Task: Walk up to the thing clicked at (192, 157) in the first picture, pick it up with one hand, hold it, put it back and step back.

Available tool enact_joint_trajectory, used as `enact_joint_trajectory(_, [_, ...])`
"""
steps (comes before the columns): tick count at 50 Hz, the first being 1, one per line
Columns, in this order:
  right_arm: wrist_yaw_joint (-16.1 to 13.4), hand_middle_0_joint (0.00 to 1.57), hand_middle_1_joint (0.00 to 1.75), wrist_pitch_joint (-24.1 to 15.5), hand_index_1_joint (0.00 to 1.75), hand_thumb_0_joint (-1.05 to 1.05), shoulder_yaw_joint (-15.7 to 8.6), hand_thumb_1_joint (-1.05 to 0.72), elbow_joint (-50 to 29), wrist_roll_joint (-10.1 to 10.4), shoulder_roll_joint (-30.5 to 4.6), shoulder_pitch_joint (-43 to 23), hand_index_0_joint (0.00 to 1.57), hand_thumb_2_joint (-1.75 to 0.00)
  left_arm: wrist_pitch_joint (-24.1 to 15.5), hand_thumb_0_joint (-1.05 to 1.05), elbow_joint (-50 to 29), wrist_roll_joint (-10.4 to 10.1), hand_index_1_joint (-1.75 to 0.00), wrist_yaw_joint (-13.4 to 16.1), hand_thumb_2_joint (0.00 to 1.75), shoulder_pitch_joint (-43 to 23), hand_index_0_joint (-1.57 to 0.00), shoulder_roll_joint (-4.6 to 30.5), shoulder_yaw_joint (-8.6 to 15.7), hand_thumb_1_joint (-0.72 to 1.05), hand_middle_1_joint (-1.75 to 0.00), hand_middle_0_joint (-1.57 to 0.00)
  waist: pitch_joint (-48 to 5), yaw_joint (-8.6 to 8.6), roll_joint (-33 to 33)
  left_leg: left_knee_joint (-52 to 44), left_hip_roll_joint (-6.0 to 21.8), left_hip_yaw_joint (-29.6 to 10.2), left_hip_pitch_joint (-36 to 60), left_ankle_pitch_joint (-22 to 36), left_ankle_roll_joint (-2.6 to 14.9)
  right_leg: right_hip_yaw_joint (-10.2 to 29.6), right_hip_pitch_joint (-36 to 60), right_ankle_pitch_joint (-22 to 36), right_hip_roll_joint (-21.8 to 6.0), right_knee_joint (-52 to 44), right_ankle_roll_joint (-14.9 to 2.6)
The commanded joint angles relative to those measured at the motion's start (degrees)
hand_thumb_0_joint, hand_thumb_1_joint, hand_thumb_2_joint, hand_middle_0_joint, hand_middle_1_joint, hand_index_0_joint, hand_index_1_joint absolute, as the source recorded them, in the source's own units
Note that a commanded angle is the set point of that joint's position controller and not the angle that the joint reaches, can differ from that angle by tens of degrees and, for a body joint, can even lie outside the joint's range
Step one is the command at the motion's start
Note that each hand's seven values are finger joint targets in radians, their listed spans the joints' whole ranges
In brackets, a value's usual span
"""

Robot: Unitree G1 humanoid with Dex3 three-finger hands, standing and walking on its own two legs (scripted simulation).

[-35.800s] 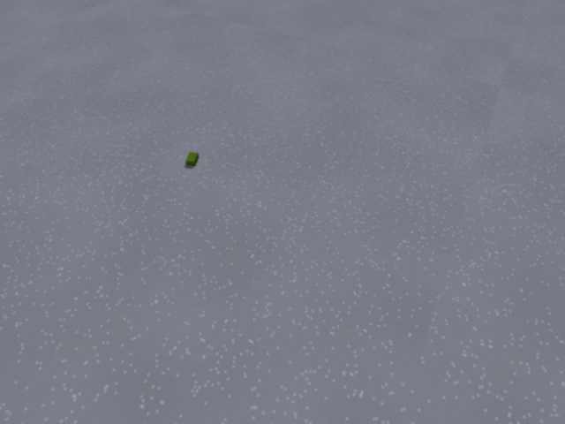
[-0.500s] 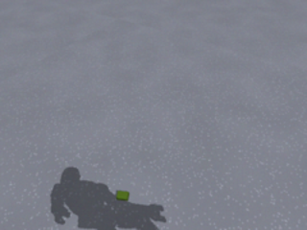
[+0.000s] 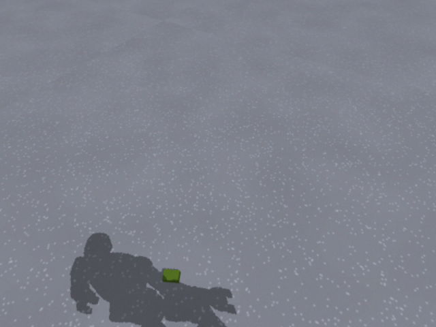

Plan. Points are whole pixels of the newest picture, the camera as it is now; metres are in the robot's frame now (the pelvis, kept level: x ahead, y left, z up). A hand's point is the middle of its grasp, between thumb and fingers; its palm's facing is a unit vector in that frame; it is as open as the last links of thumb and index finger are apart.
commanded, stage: stand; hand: left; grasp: from above
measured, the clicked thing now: (171, 276) +0.45 +0.24 -0.77
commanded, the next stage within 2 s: step back in 1.02 s
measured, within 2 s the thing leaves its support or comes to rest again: neither
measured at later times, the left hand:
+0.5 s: hand out of the picture +0.08 +0.25 -0.16, palm faces +0.00 -0.94 -0.34, open 7.4 cm
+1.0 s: hand out of the picture +0.08 +0.25 -0.16, palm faces -0.01 -0.94 -0.34, open 7.4 cm
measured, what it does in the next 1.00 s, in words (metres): stands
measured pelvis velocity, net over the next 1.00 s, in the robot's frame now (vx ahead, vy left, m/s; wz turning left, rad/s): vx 0.01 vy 0.00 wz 0.00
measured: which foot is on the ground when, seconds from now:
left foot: down 0.00-1.00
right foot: down 0.00-1.00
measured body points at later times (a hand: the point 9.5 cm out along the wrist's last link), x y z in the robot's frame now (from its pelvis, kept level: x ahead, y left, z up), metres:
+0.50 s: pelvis +0.01 +0.00 +0.00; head +0.01 +0.00 +0.45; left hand +0.08 +0.30 -0.13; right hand +0.08 -0.29 -0.14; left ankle +0.00 +0.13 -0.75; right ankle +0.01 -0.12 -0.75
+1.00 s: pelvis +0.01 +0.00 +0.00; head +0.02 +0.00 +0.45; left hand +0.08 +0.30 -0.13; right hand +0.08 -0.29 -0.14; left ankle +0.00 +0.13 -0.75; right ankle +0.01 -0.12 -0.75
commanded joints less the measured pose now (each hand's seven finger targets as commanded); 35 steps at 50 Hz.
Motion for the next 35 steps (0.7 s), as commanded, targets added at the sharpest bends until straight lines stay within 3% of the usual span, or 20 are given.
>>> enact_joint_trajectory(1, [-0.65, 0.2, 0.3, -1.01, 0.3, 0.0, -2.26, -0.9, -3.15, -0.07, -10.98, -1.69, 0.2, -0.9, -1.21, 0.0, -3.38, -0.34, -0.3, 0.82, 0.9, -2.72, -0.2, 12.28, 2.3, 0.9, -0.3, -0.2, -4.15, 0.31, -1.04, -3.44, 5.6, -3.9, -2.32, 7.78, 2.46, 5.7, 2.96, 5.15, -6.06, -3.56, -1.06])
enact_joint_trajectory(6, [-0.65, 0.2, 0.3, -1.12, 0.3, 0.0, -2.16, -0.9, -3.08, 0.0, -11.37, -1.93, 0.2, -0.9, -1.27, 0.0, -3.47, -0.45, -0.3, 0.71, 0.9, -2.99, -0.2, 12.05, 2.23, 0.9, -0.3, -0.2, -4.39, 0.23, -0.95, -3.43, 5.79, -3.66, -1.59, 9.81, 2.4, 5.76, 3.19, 7.81, -6.27, -3.37, -1.01])
enact_joint_trajectory(12, [-0.53, 0.2, 0.3, -1.18, 0.3, 0.0, -2.12, -0.9, -3.16, 0.07, -11.41, -2.5, 0.2, -0.9, -1.21, 0.0, -3.42, -0.4, -0.3, 0.57, 0.9, -2.66, -0.2, 12.21, 2.13, 0.9, -0.3, -0.2, -4.06, 0.41, -0.96, -4.14, 5.84, -3.93, -1.53, 8.8, 2.26, 5.3, 2.36, 5.69, -5.96, -3.78, -0.96])
enact_joint_trajectory(15, [-0.51, 0.2, 0.3, -1.31, 0.3, 0.0, -2.22, -0.9, -3.44, 0.11, -11.96, -2.79, 0.2, -0.9, -1.4, 0.0, -3.87, -0.39, -0.3, 0.53, 0.9, -3.18, -0.2, 12.25, 2.1, 0.9, -0.3, -0.2, -5.08, 0.11, -0.68, -3.34, 6.04, -3.57, -0.88, 10.97, 2.37, 5.61, 2.87, 8.63, -6.33, -3.55, -1.03])
enact_joint_trajectory(19, [-0.46, 0.2, 0.3, -1.08, 0.3, 0.0, -2.24, -0.9, -3.24, 0.02, -11.92, -2.55, 0.2, -0.9, -1.33, 0.0, -3.76, -0.52, -0.3, 0.54, 0.9, -3.5, -0.2, 12.8, 2.26, 0.9, -0.3, -0.2, -4.51, 0.07, -1.17, -4.24, 6.0, -3.79, -1.88, 7.46, 2.32, 5.56, 2.9, 5.06, -6.23, -3.73, -1.16])
enact_joint_trajectory(22, [-0.37, 0.2, 0.3, -1.32, 0.3, 0.0, -2.1, -0.9, -3.27, 0.2, -12.14, -2.67, 0.2, -0.9, -1.49, 0.0, -4.06, -0.52, -0.3, 0.33, 0.9, -3.16, -0.2, 12.49, 1.99, 0.9, -0.3, -0.2, -5.0, -0.02, -0.32, -3.91, 6.09, -3.52, -1.45, 10.0, 2.35, 5.83, 3.42, 7.86, -6.37, -3.69, -1.09])
enact_joint_trajectory(27, [-0.37, 0.2, 0.3, -1.18, 0.3, 0.0, -2.21, -0.9, -3.01, 0.13, -12.54, -2.83, 0.2, -0.9, -1.39, 0.0, -4.03, -0.47, -0.3, 0.32, 0.9, -3.25, -0.2, 12.85, 1.99, 0.9, -0.3, -0.2, -4.41, 0.04, -0.78, -4.6, 5.95, -3.73, -2.26, 6.95, 2.32, 5.75, 2.91, 4.84, -6.23, -4.11, -0.99])
enact_joint_trajectory(35, [-0.18, 0.2, 0.3, -1.36, 0.3, 0.0, -2.08, -0.9, -3.24, 0.17, -12.24, -3.07, 0.2, -0.9, -1.49, 0.0, -4.15, -0.54, -0.3, 0.32, 0.9, -2.78, -0.2, 13.05, 1.85, 0.9, -0.3, -0.2, -5.42, 0.16, -1.16, -4.3, 6.09, -3.81, -1.11, 10.44, 2.23, 5.2, 2.96, 7.68, -6.39, -3.19, -1.18])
